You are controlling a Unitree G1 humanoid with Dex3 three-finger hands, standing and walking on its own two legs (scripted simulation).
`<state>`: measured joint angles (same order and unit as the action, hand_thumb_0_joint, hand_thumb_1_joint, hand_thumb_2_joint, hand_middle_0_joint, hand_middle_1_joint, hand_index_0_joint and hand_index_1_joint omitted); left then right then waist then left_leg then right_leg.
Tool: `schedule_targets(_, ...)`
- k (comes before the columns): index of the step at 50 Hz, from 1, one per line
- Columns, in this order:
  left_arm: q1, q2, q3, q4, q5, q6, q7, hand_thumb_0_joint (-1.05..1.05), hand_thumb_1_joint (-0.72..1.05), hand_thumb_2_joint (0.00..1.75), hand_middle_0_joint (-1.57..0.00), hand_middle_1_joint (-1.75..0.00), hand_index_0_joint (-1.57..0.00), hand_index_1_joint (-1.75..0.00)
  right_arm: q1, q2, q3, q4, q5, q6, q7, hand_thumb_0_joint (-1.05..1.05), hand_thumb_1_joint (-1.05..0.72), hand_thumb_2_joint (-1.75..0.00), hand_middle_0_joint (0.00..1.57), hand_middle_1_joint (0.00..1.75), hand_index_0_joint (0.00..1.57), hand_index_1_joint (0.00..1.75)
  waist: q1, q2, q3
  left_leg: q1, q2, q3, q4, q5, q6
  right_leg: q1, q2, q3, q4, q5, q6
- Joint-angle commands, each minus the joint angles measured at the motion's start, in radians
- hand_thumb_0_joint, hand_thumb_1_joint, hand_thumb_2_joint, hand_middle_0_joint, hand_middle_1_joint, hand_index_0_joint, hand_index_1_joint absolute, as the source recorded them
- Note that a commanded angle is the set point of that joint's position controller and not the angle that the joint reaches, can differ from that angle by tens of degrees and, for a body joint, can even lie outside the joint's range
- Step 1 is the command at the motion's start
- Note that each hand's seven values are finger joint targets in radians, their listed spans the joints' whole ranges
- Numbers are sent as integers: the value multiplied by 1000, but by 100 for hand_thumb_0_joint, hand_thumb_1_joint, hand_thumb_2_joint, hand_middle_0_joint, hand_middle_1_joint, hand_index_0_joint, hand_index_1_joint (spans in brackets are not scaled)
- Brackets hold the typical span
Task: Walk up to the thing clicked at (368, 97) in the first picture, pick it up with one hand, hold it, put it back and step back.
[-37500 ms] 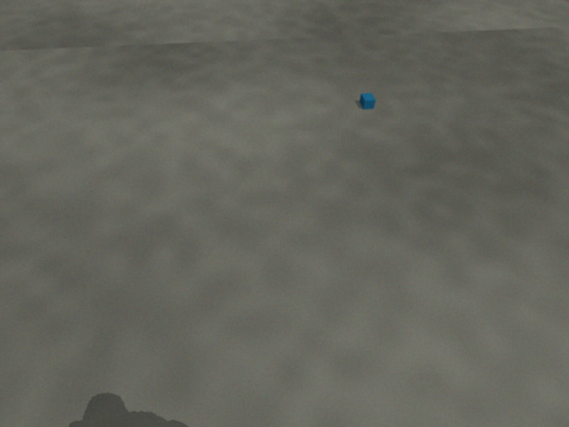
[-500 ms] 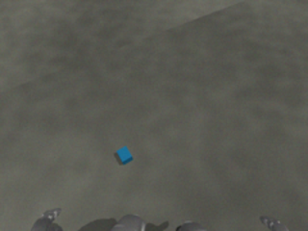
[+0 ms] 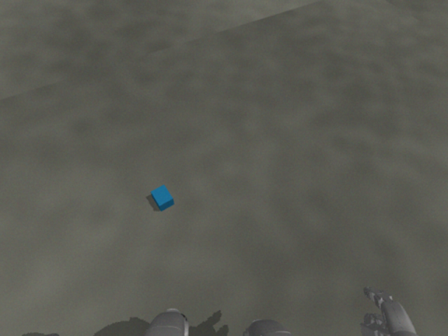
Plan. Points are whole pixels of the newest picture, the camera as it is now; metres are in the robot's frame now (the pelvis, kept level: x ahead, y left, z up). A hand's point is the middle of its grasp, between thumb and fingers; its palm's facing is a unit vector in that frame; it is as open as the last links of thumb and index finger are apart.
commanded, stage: step back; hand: left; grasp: from above
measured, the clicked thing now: (162, 198) +0.71 +0.26 -0.73
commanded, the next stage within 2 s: none
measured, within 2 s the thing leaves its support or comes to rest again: neither
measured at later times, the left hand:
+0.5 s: hand out of the picture -0.03 +0.25 -0.15, palm faces +0.10 -0.92 -0.37, open 7.4 cm
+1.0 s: hand out of the picture -0.31 +0.19 -0.13, palm faces +0.05 -0.91 -0.42, open 7.4 cm
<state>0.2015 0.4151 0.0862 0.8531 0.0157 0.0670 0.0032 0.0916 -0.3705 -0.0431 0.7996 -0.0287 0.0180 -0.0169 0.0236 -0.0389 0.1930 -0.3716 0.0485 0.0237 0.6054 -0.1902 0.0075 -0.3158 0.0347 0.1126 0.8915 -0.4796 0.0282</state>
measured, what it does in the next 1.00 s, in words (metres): walks backwards: right foot, then left foot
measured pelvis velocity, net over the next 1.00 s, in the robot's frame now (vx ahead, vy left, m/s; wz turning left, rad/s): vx -0.34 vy -0.08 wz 0.03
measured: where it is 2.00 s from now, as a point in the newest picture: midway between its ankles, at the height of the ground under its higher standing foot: outside the picture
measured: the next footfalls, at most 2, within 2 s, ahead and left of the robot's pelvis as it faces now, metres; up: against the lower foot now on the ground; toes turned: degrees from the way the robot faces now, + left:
right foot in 0.06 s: +0.00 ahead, -0.14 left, +0.00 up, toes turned +3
left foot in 0.44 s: -0.13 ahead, +0.08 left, +0.00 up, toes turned +5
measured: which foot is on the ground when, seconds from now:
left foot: down 0.00-0.08, up 0.10-0.42, down 0.44-0.90, up 0.92-1.00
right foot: up 0.00-0.04, down 0.06-0.46, up 0.48-0.84, down 0.86-1.00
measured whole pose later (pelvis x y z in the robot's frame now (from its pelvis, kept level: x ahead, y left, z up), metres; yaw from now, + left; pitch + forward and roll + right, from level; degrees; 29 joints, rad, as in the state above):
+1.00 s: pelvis -0.34 -0.08 +0.00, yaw +2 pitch -2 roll +2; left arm 0.25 0.36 0.06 0.90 0.05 0.06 -0.01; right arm 0.13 -0.40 -0.06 0.86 -0.01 0.08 -0.02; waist 0.06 0.01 0.12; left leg -0.54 -0.09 -0.12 1.05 -0.44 -0.01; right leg -0.28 -0.03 0.04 0.66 -0.34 -0.02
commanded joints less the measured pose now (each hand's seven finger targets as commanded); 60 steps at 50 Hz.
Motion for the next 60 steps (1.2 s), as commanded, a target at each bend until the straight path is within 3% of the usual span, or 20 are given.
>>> schedule_targets(1, 145, 137, 58, -28, 7, -34, -3, 0, 90, 90, -20, -30, -20, -30, -6, -303, -89, -65, 3, 4, -11, 0, -90, -90, 20, 30, 20, 30, 8, 263, -282, 123, 190, -209, -99, 141, 173, 150, -27, -105, -378, 162, -40)
schedule_targets(3, 148, 195, 74, -19, 33, -44, -3, 0, 90, 90, -20, -30, -20, -30, -4, -240, -74, -66, 20, 14, -7, 0, -90, -90, 20, 30, 20, 30, 9, 73, -238, -78, 53, -160, 56, -93, 66, 197, -110, 76, -497, 150, -88)
schedule_targets(4, 94, 282, 94, -57, 35, -47, -4, 0, 90, 90, -20, -30, -20, -30, 16, -176, -53, -81, 25, 13, -13, 0, -90, -90, 20, 30, 20, 30, 0, -192, -177, -257, -134, -98, 234, -332, 1, 155, -290, 357, -584, 70, -158)
schedule_targets(5, 3, 374, 106, -110, 37, -39, -2, 0, 90, 90, -20, -30, -20, -30, -24, -223, -77, -83, 19, 15, -33, 0, -90, -90, 20, 30, 20, 30, 49, -279, -127, -139, -137, -148, 467, -445, -24, -145, -456, 489, -664, 26, -316)
schedule_targets(10, -163, 186, 74, -149, 28, -47, 11, 0, 90, 90, -20, -30, -20, -30, 146, -199, -57, 15, 27, 4, -20, 0, -90, -90, 20, 30, 20, 30, -62, -131, -139, -122, -190, -183, 609, -231, -23, -23, -198, 57, -519, 302, -164)
schedule_targets(15, -15, 162, 67, -148, 30, -44, 32, 0, 90, 90, -20, -30, -20, -30, 93, -183, -45, -19, 15, -15, -26, 0, -90, -90, 20, 30, 20, 30, 41, -162, -224, -197, -128, -123, 363, -354, -48, 319, -278, 88, -409, 625, -241)
schedule_targets(18, -13, 171, 64, -160, 20, -35, 39, 0, 90, 90, -20, -30, -20, -30, 144, -180, -47, -10, 8, -23, -25, 0, -90, -90, 20, 30, 20, 30, 31, -193, -284, -101, -67, -82, 117, -335, -22, 367, -317, 110, -337, 763, -244)
schedule_targets(21, -108, 186, 48, -182, 4, -14, 27, 0, 90, 90, -20, -30, -20, -30, 253, -190, -64, 43, 4, -22, -18, 0, -90, -90, 20, 30, 20, 30, -40, -107, -296, 132, -86, -6, -196, -12, 7, 187, -258, 30, -250, 582, -170)
schedule_targets(23, -101, 117, 28, -205, -6, -9, 19, 0, 90, 90, -20, -30, -20, -30, 213, -327, -97, 25, -17, -19, -16, 0, -90, -90, 20, 30, 20, 30, -24, 221, -261, 228, 212, -448, -247, 178, 129, -147, -54, -81, -17, 126, -66)
schedule_targets(24, -167, 162, 50, -207, -4, -7, 32, 0, 90, 90, -20, -30, -20, -30, 146, -415, -106, -3, -15, -14, -9, 0, -90, -90, 20, 30, 20, 30, -70, 285, -220, 38, 350, -598, -300, 180, 285, -133, 31, -27, 178, -171, -42)
schedule_targets(25, -166, 190, 60, -189, 5, -5, 35, 0, 90, 90, -20, -30, -20, -30, 77, -408, -109, -19, -18, -23, -16, 0, -90, -90, 20, 30, 20, 30, -55, 274, -165, -85, 399, -656, -331, 144, 328, -91, 12, 78, 345, -176, -43)
schedule_targets(29, -26, 158, 54, -113, -11, -3, 23, 0, 90, 90, -20, -30, -20, -30, 11, -245, -65, -25, -18, -26, -23, 0, -90, -90, 20, 30, 20, 30, 29, 119, -172, 115, 163, -246, -202, 305, 178, -211, 83, 91, 425, 2, -47)
schedule_targets(36, -34, 133, 31, -101, 6, -30, 22, 0, 90, 90, -20, -30, -20, -30, 88, -249, -77, -24, -4, -7, -17, 0, -90, -90, 20, 30, 20, 30, -58, 234, -261, 361, 212, -234, -137, 357, 255, -167, 7, -9, 65, -60, 26)
schedule_targets(42, 157, 149, 41, 17, 12, -35, 5, 0, 90, 90, -20, -30, -20, -30, -26, -288, -79, -50, 3, 30, -5, 0, -90, -90, 20, 30, 20, 30, 24, 247, -332, 104, 165, -185, -88, 69, 146, 185, -16, -145, -421, 176, -52)
schedule_targets(44, 147, 266, 74, -1, 39, -38, 2, 0, 90, 90, -20, -30, -20, -30, -27, -185, -50, -76, 17, 26, -6, 0, -90, -90, 20, 30, 20, 30, 34, -135, -221, -215, -68, -105, 169, -310, 24, 137, -260, 286, -557, -20, -142)
schedule_targets(45, 23, 378, 92, -55, 43, -31, 3, 0, 90, 90, -20, -30, -20, -30, -59, -204, -66, -84, 14, 30, -23, 0, -90, -90, 20, 30, 20, 30, 71, -285, -145, -156, -138, -131, 410, -419, -27, -162, -465, 479, -690, -138, -313)
schedule_targets(46, -70, 374, 90, -91, 41, -37, 10, 0, 90, 90, -20, -30, -20, -30, -35, -257, -88, -63, 10, 33, -24, 0, -90, -90, 20, 30, 20, 30, 33, -264, -63, -88, -86, -209, 548, -388, -32, -329, -505, 524, -737, -212, -337)
schedule_targets(49, -174, 208, 53, -101, 33, -52, 16, 0, 90, 90, -20, -30, -20, -30, 88, -223, -70, 19, 16, 27, -9, 0, -90, -90, 20, 30, 20, 30, -57, -81, -87, -97, -173, -189, 596, -230, -21, -165, -239, 79, -569, 23, -185)
schedule_targets(56, 17, 224, 83, -58, 46, -71, 7, 0, 90, 90, -20, -30, -20, -30, 72, -198, -49, 26, -4, -32, 8, 0, -90, -90, 20, 30, 20, 30, 74, -199, -219, -157, -47, -66, 88, -363, -47, 303, -292, 150, -529, -167, -219)
schedule_targets(60, 3, 173, 45, -57, 34, -46, -10, 0, 90, 90, -20, -30, -20, -30, 220, -210, -82, 126, -17, -60, 4, 0, -90, -90, 20, 30, 20, 30, -9, -3, -203, 339, -63, -84, -324, -161, 17, -50, -192, -21, -289, -74, -131)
